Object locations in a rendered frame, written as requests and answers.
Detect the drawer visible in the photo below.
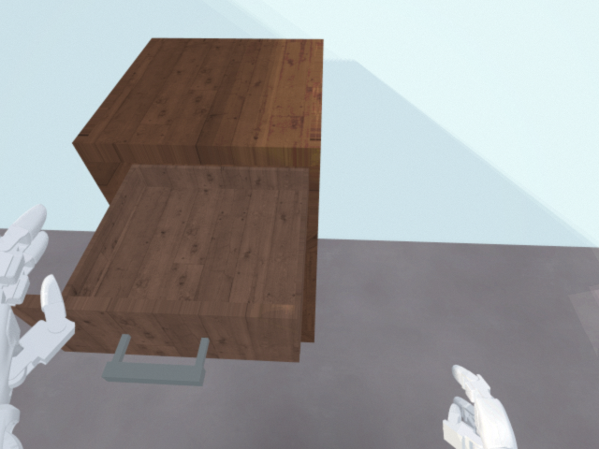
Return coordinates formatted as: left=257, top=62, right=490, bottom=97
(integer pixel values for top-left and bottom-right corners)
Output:
left=11, top=165, right=309, bottom=363

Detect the cabinet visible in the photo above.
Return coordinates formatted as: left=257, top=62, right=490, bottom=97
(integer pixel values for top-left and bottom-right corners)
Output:
left=72, top=38, right=324, bottom=342

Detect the right robot hand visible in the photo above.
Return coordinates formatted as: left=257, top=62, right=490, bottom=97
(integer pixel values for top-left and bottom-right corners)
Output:
left=443, top=365, right=518, bottom=449

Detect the left robot forearm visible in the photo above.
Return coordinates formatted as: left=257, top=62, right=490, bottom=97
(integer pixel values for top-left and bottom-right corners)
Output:
left=0, top=404, right=23, bottom=449

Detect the left robot hand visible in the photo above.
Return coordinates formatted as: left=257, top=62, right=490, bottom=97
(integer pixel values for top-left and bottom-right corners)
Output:
left=0, top=204, right=75, bottom=405

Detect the handle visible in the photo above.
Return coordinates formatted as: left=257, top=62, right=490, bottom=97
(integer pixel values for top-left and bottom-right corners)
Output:
left=101, top=334, right=210, bottom=386

